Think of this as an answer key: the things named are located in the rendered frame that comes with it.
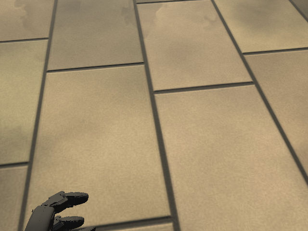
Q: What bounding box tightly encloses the left robot hand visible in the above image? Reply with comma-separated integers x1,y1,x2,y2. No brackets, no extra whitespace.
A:
24,191,96,231

